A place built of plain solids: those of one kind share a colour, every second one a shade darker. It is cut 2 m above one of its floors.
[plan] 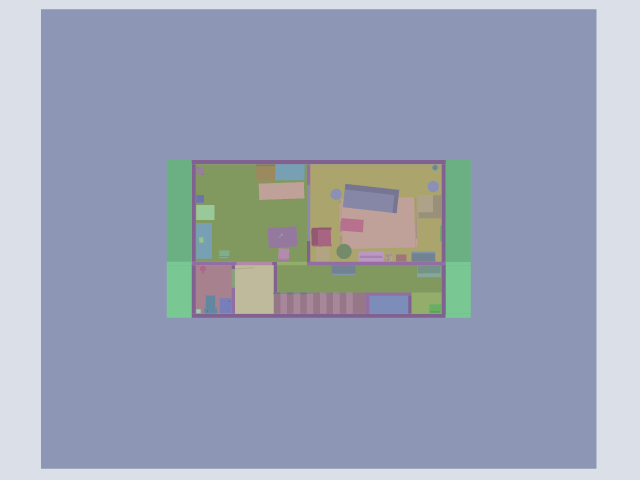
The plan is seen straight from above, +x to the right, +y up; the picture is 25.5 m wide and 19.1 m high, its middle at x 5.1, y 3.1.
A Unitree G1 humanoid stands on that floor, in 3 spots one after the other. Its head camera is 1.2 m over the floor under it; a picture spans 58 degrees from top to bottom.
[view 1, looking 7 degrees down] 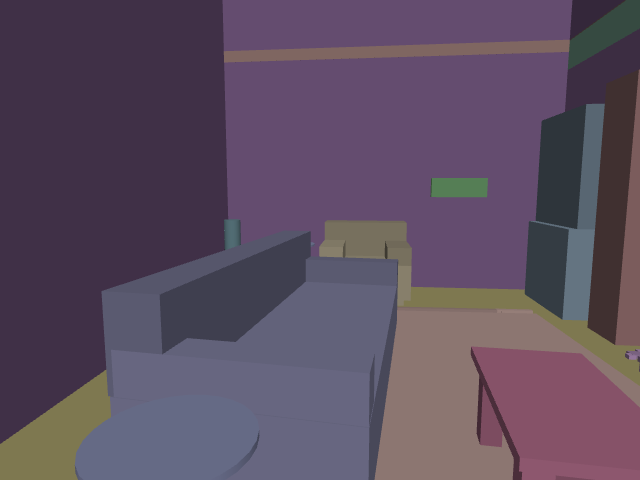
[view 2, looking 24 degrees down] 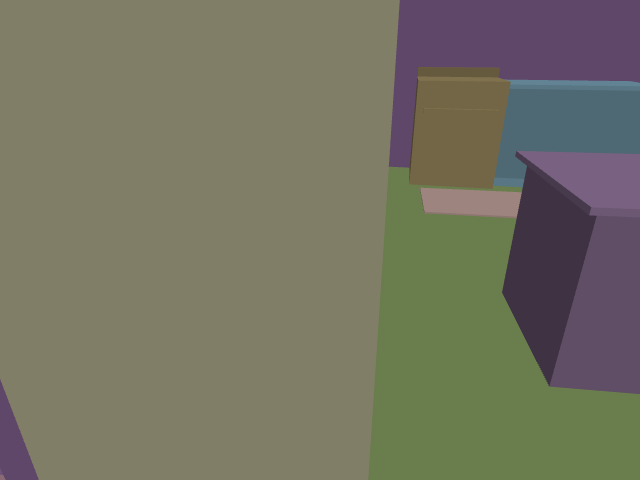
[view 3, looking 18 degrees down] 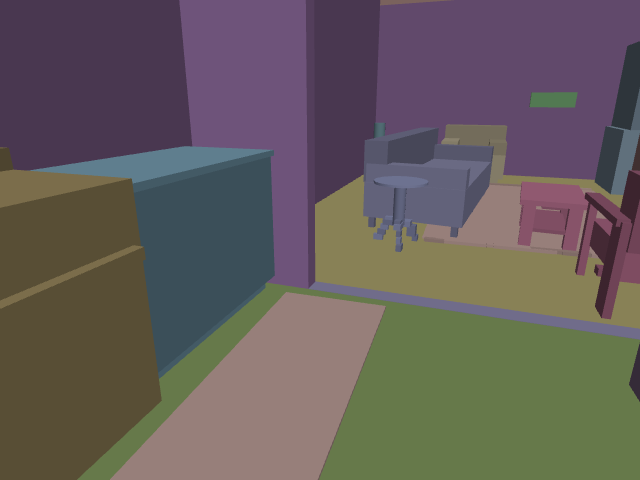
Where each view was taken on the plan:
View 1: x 4.72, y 4.42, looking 6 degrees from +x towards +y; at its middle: wall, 5.28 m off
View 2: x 2.49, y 1.38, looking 101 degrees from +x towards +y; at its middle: leaf_wc_door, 0.66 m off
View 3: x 2.12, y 4.33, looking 20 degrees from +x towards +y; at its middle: floor_living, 3.88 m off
